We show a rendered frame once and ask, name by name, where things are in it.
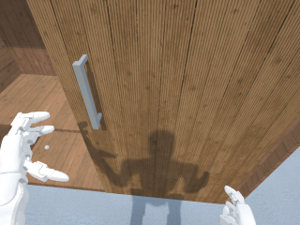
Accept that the robot left hand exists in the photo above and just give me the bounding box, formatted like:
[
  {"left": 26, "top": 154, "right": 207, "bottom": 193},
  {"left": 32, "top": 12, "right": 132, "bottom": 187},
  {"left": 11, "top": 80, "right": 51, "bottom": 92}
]
[{"left": 0, "top": 112, "right": 69, "bottom": 182}]

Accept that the handle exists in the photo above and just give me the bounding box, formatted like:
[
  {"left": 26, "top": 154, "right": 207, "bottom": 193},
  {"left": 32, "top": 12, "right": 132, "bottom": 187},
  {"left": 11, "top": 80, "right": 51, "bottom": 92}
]
[{"left": 72, "top": 54, "right": 102, "bottom": 129}]

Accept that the robot right hand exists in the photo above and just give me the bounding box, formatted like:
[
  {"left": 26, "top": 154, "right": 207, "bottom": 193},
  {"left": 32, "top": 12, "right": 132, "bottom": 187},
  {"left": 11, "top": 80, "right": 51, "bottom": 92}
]
[{"left": 219, "top": 186, "right": 256, "bottom": 225}]

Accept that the left robot forearm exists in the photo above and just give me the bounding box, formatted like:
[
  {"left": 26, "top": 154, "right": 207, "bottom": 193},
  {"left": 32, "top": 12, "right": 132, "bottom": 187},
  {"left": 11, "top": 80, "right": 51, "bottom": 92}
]
[{"left": 0, "top": 172, "right": 29, "bottom": 225}]

